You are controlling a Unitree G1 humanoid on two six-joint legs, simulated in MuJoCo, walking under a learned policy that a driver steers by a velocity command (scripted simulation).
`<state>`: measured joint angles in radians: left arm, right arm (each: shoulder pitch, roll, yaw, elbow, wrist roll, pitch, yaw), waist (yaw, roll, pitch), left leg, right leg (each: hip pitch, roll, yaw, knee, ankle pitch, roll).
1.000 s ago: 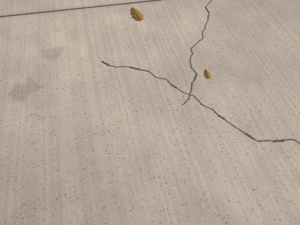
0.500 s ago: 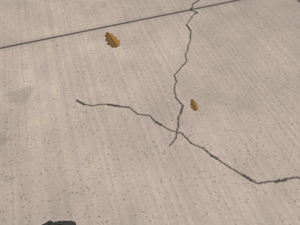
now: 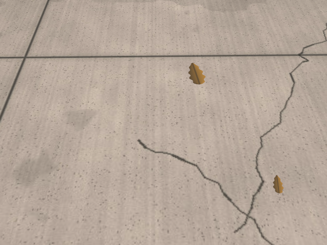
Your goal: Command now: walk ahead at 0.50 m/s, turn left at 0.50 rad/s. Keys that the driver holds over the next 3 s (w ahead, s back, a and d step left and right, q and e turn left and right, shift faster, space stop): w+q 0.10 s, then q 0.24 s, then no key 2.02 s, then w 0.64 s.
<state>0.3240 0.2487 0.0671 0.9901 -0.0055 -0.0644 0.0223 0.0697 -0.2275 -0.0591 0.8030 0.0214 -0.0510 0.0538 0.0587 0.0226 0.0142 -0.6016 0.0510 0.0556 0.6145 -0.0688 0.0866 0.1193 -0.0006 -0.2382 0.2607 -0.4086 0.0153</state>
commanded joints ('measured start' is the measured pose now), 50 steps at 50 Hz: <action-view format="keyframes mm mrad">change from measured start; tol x32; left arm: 1 -36 210 44 -61 -7 18 17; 50 -178 79 -8 -149 15 36 -10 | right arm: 1 138 -157 -60 -55 5 -10 9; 50 209 -111 -5 -21 -33 25 -83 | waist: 1 -150 -119 -86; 4 -167 156 -409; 23 -38 99 -120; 26 -89 -310 -337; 50 -46 10 -8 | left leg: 1 254 -108 79 -40 -76 70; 4 1052 307 -904 -293 -184 370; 13 321 67 -247 -296 617 187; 23 420 35 -372 -54 224 53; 26 91 -146 -223 443 -658 -102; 28 33 -90 -218 586 -586 -145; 38 446 -63 -57 -151 -144 -99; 50 284 7 -160 -195 -192 -58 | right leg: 1 -31 -263 19 366 1194 -99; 4 -868 48 290 1179 -175 -1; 22 -524 6 300 241 398 10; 25 -82 -325 584 224 1187 -234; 30 -301 -283 608 75 446 -252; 40 -525 -94 362 142 7 -65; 50 -333 -39 280 226 322 -30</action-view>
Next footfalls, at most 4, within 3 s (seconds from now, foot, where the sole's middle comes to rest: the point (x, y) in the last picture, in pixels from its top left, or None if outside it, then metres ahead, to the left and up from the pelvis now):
0.04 left None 0.19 0.10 -0.76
0.48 right None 0.43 -0.05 -0.76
0.78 left None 0.27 0.17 -0.76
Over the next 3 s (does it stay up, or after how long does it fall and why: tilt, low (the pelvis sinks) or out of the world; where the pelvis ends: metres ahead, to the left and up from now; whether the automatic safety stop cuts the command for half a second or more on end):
stays up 0.52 0.10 0.01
